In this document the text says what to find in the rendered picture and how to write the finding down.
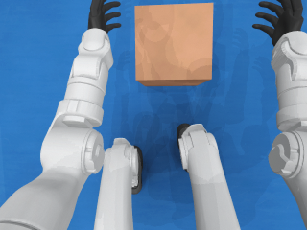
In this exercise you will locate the robot left upper arm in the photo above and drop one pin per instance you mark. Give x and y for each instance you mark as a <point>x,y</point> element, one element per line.
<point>69,156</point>

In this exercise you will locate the left robot foot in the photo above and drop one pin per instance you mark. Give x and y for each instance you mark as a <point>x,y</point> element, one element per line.
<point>136,189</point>

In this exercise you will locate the left robot forearm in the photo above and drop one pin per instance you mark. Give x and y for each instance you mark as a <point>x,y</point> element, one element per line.
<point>86,87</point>

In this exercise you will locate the right robot forearm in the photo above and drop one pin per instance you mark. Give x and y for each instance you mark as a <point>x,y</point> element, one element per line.
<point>289,62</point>

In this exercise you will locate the robot left hand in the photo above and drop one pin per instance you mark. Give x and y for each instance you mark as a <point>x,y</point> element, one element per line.
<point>97,18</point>

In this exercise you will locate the robot left thigh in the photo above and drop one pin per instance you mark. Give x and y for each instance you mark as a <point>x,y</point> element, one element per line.
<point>114,206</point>

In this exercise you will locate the robot right hand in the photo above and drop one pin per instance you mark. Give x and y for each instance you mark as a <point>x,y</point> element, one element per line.
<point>289,18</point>

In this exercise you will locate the carton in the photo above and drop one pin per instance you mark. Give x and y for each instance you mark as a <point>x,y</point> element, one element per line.
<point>173,44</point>

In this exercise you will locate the robot right upper arm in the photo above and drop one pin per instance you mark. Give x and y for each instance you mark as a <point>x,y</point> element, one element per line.
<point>288,158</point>

